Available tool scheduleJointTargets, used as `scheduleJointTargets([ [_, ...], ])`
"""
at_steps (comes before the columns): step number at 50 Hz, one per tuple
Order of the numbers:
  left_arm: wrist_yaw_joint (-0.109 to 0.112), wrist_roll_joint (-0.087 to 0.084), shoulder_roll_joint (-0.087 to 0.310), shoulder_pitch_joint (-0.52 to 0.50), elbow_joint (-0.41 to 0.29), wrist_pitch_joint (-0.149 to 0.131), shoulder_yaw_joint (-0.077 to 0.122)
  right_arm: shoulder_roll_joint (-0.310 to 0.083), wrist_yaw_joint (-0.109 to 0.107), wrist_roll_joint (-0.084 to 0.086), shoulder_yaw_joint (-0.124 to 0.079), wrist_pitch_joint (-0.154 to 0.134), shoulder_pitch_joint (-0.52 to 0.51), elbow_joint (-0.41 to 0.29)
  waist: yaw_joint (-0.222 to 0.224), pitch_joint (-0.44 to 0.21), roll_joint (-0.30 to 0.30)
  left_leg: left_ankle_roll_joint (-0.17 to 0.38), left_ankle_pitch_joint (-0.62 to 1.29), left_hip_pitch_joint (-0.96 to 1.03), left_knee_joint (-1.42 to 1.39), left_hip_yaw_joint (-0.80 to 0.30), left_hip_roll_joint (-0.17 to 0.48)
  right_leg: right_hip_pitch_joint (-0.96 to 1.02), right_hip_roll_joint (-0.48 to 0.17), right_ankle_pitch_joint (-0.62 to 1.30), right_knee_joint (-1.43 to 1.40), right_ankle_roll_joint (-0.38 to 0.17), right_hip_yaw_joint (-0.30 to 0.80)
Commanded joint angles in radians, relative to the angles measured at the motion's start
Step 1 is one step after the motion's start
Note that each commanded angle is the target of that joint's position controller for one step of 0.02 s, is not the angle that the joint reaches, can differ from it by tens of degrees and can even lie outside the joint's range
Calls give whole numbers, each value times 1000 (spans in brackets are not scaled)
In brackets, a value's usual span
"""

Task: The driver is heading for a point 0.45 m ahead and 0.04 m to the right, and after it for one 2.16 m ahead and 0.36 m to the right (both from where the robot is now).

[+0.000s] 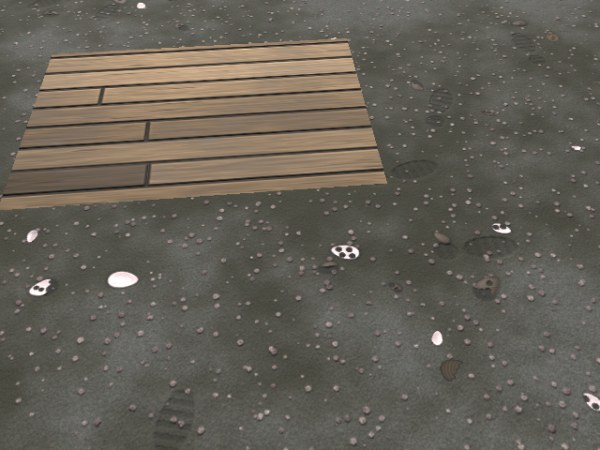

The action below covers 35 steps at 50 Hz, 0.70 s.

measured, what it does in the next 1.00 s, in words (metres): goes down: right foot, then left foot 0.13 m lower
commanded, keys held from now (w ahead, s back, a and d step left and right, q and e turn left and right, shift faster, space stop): w+q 0.06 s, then w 0.30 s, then e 0.64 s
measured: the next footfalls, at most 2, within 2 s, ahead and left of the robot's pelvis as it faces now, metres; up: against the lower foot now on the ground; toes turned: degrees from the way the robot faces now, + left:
right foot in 0.22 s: +0.28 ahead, -0.13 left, +0.00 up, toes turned +6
left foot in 0.78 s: +0.55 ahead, +0.13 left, -0.13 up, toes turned +1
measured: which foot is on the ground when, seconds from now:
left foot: down 0.00-0.24, up 0.26-0.76, down 0.78-1.00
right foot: up 0.00-0.20, down 0.22-0.76, up 0.78-1.00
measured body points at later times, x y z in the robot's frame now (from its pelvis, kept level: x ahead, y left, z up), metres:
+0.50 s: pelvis +0.27 -0.05 +0.01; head +0.28 -0.05 +0.46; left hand +0.23 +0.19 -0.13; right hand +0.48 -0.25 -0.09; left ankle +0.34 +0.11 -0.67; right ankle +0.24 -0.14 -0.73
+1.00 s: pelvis +0.42 +0.02 -0.13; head +0.45 +0.04 +0.32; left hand +0.60 +0.27 -0.24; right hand +0.48 -0.26 -0.25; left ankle +0.51 +0.13 -0.86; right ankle +0.38 -0.09 -0.61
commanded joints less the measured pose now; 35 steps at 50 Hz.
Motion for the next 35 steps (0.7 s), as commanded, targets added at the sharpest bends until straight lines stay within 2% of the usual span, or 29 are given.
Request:
scheduleJointTargets([
  [1, 26, -15, 59, 60, -70, 17, 2, -90, 13, -7, 0, -39, -207, -137, 111, 0, 34, 196, -79, -193, -305, -317, 249, 53, -26, 34, -162, 20, -12],
  [3, 19, -31, 25, -7, -90, 27, -17, -146, 28, -20, -18, -44, -173, -132, 83, 29, 34, 157, -51, -309, -295, -241, 181, 178, 1, 163, -350, 46, -75],
  [4, 10, -32, 15, -60, -104, 31, -26, -158, 38, -21, -24, -41, -109, -114, 47, 39, 52, 157, -38, -272, -281, -246, 189, 165, 9, 237, -423, 52, -82],
  [6, -9, -32, 24, -132, -119, 21, -32, -175, 54, -33, -35, -24, -2, -101, -16, 24, 69, 163, -11, -175, -206, -267, 217, 146, 36, 385, -489, 58, -87],
  [8, -12, -36, 77, -178, -122, -1, -20, -165, 58, -32, -34, -15, 27, -103, -22, 21, 65, 152, 20, -81, -134, -312, 247, 134, 52, 384, -552, 40, -91],
  [9, -9, -23, 90, -150, -115, -16, -13, -159, 54, -43, -27, -13, 9, -120, 3, 3, 76, 135, 66, -104, -91, -312, 237, 211, 72, 398, -476, 24, -125],
  [11, 5, -37, 153, 33, -61, -42, 17, -145, 42, -34, -20, -23, -66, -152, 109, -14, 44, 77, 216, -163, 98, -295, 195, 419, 88, 343, -524, -28, -140],
  [12, 12, -48, 224, 212, -19, -52, 38, -70, 47, -32, 0, -33, -48, -152, 165, -137, -101, -10, 119, -225, 410, -215, 92, 633, -77, 438, -641, -181, 110],
  [13, -5, -52, 250, 308, -15, -47, 36, 42, 41, -51, 29, -48, 155, -132, 103, -347, -273, -89, -452, -400, 742, -138, -32, 917, -316, 776, -695, -470, 479],
  [14, -17, -23, 212, 329, 8, -39, 40, -45, 34, -36, 7, -39, 77, -156, 149, -217, -168, -88, -447, -647, 919, -167, 8, 869, -358, 374, -821, -459, 699],
  [15, -14, -35, 154, 229, -2, -37, 34, -100, 7, -38, -6, -26, -30, -163, 137, -47, -50, -79, -296, -712, 991, -170, 75, 684, -316, 133, -857, -371, 594],
  [16, -7, -39, 80, 126, -21, -30, 10, -97, -17, -46, -3, -11, -55, -164, 106, -40, 10, -79, -178, -661, 961, -155, 125, 550, -275, 78, -890, -340, 493],
  [17, 4, -39, 24, 58, -34, -29, -7, -75, -24, -60, 9, 0, -59, -159, 76, -52, 6, -89, -85, -571, 887, -159, 176, 463, -238, 203, -920, -329, 398],
  [18, 14, -41, 10, 38, -25, -30, -9, -41, -20, -75, 24, 10, -100, -169, 59, -35, 5, -99, -61, -520, 833, -140, 203, 397, -197, 272, -945, -309, 325],
  [20, 22, -45, 17, 41, -14, -33, 0, -44, -7, -53, 19, 18, -157, -197, 55, -61, 17, -151, -110, -453, 682, -70, 210, 375, -125, 551, -940, -289, 178],
  [21, 18, -47, 43, 64, 0, -40, 11, -42, -1, -40, 19, 16, -165, -202, 52, -63, 10, -184, -85, -419, 595, -32, 217, 364, -97, 716, -924, -285, 121],
  [23, -4, -42, 93, 84, 19, -40, 32, 5, 21, -33, 40, 31, -178, -202, 46, -60, 1, -221, 14, -268, 427, 54, 214, 240, -23, 854, -886, -254, 4],
  [24, -15, -18, 118, 100, 24, -36, 43, 6, 38, -55, 44, 37, -121, -180, 35, -68, -24, -193, 150, -155, 516, 63, 203, 141, -13, 869, -832, -251, -9],
  [25, -24, -21, 126, 83, 16, -37, 51, -22, 41, -56, 33, 36, -117, -189, 19, -59, -17, -176, 186, -130, 510, 65, 190, 93, -23, 883, -814, -260, 5],
  [26, -23, -30, 133, 57, -10, -41, 56, -64, 29, -54, 19, 32, -156, -221, 18, -70, -26, -158, 178, -139, 491, 64, 179, 109, -36, 878, -786, -268, 40],
  [27, -3, -26, 91, 140, 32, -53, 50, -83, 7, -52, 14, 27, -239, -251, 67, -57, -22, -162, 265, -367, 394, -72, 242, 338, -82, 780, -712, -258, 141],
  [28, 22, -54, 62, 270, 64, -54, 48, -83, -12, -62, 11, 30, -322, -266, 144, -60, -30, -175, 298, -615, 284, -81, 244, 601, -94, 672, -634, -261, 184],
  [29, 42, -59, 25, 385, 96, -47, 41, -61, -23, -67, 17, 32, -414, -280, 209, -47, -31, -184, 296, -765, 206, -85, 258, 735, -106, 569, -562, -247, 234],
  [30, 51, -61, 15, 463, 115, -37, 40, -33, -23, -64, 25, 30, -477, -292, 244, -31, -28, -185, 295, -825, 149, -75, 259, 763, -111, 531, -509, -244, 274],
  [31, 53, -66, -25, 449, 97, -29, 27, -4, -14, -56, 41, 29, -480, -258, 252, 1, 19, -177, 482, -760, -9, -97, 293, 650, -72, 397, -451, -212, 253],
  [32, 42, -68, -2, 420, 72, -14, 23, 20, -3, -50, 51, 31, -456, -243, 236, 11, 6, -158, 609, -533, -80, -9, 247, 399, -20, 290, -468, -217, 208],
  [33, 15, -42, 44, 350, 51, -4, 25, 20, 2, -38, 50, 36, -422, -245, 179, 27, -32, -131, 639, -230, -17, 26, 224, 85, -10, 241, -503, -219, 215],
  [34, -8, -28, 80, 295, 21, -5, 31, -14, 2, -22, 38, 39, -369, -241, 134, 40, -25, -121, 634, -68, 43, 32, 222, -77, -4, 178, -505, -216, 236],
  [35, -19, -34, 97, 277, 3, -11, 35, -53, -1, -18, 24, 42, -330, -235, 112, 55, -8, -123, 581, -6, 35, 35, 223, -112, -2, 122, -468, -205, 256],
])
Velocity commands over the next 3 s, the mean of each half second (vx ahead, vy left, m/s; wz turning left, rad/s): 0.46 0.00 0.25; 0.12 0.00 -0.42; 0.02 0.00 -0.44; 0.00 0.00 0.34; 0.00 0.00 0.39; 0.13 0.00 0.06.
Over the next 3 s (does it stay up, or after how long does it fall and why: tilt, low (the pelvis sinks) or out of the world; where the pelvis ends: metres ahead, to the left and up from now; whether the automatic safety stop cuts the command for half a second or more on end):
stays up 0.63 -0.17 -0.14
